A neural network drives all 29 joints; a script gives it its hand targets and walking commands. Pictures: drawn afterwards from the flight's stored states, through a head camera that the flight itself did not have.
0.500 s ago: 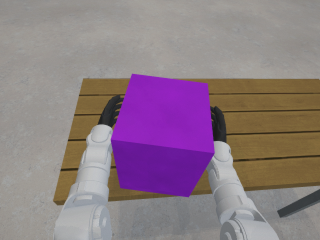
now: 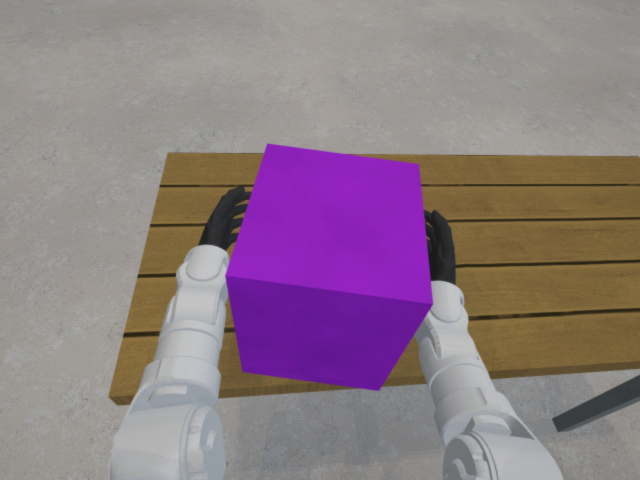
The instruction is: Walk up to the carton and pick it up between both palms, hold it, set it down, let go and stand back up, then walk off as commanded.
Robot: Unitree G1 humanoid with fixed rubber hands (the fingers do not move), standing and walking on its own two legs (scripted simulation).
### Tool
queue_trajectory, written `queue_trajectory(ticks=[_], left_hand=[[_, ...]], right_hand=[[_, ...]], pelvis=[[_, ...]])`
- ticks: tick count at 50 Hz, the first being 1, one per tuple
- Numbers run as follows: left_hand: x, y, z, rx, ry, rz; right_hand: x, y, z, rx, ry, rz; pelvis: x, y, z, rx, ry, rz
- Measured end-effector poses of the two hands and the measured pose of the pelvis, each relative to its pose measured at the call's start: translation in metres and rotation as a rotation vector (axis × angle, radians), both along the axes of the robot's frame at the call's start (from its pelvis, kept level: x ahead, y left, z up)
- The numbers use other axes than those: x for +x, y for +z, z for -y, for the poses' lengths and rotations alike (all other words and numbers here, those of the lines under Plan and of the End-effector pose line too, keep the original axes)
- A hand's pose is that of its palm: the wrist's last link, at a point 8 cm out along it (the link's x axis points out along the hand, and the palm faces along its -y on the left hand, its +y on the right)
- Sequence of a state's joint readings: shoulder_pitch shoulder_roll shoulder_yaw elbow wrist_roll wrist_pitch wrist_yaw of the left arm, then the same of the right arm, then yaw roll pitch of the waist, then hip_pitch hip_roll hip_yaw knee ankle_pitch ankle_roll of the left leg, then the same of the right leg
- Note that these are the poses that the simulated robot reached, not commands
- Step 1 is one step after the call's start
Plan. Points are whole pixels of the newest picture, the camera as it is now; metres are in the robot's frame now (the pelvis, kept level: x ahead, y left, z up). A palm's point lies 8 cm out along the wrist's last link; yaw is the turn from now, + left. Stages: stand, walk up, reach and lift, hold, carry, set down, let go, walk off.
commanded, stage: reach and lift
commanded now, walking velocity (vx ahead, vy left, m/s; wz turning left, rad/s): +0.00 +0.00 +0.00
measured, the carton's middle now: (325, 273) +0.36 -0.03 +0.03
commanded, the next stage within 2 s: none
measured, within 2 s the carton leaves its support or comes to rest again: leaves its support in 0.16 s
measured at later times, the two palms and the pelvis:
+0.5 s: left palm (226, 236) +0.37 +0.10 +0.10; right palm (457, 276) +0.32 -0.18 +0.09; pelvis -0.04 +0.00 +0.00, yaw -3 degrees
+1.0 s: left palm (198, 219) +0.38 +0.13 +0.13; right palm (442, 224) +0.36 -0.16 +0.14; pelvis -0.01 -0.01 +0.00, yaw +1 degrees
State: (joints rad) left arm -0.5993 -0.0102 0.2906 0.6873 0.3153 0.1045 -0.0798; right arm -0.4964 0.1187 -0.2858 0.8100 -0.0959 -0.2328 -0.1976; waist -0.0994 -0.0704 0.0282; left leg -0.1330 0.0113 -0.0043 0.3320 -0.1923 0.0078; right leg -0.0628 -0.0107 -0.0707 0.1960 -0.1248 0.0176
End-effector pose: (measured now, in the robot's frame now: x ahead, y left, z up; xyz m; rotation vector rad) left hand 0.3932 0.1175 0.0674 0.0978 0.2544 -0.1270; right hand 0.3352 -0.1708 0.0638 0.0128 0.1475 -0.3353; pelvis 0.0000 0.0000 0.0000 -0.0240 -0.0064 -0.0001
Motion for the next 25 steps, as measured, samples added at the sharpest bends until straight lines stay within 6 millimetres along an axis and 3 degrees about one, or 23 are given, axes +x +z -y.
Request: queue_trajectory(ticks=[9,17,25], left_hand=[[-0.009,0.009,0.001,0.005,0.010,0.068],[-0.021,0.023,0.005,-0.012,0.026,0.164],[-0.019,0.036,0.016,0.007,0.022,0.177]], right_hand=[[-0.009,0.005,0.000,-0.024,0.006,0.063],[-0.018,0.018,0.004,-0.071,0.015,0.141],[-0.020,0.022,0.013,-0.067,0.004,0.137]], pelvis=[[-0.006,0.000,-0.002,-0.003,-0.002,-0.022],[-0.025,0.000,-0.004,0.000,-0.017,-0.027],[-0.041,0.000,-0.004,0.016,-0.046,-0.071]])
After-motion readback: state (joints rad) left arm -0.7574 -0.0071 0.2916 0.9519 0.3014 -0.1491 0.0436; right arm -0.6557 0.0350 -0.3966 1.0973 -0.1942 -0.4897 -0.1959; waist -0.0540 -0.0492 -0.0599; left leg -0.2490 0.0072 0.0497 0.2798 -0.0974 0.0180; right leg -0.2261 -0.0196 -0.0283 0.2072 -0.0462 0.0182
